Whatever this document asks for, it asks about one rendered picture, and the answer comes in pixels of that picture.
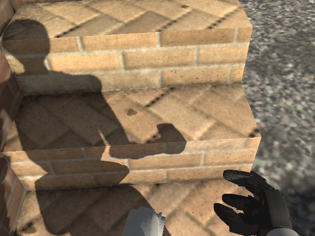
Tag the right robot hand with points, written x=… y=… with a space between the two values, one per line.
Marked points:
x=259 y=217

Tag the robot left thigh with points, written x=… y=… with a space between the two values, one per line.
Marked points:
x=144 y=222

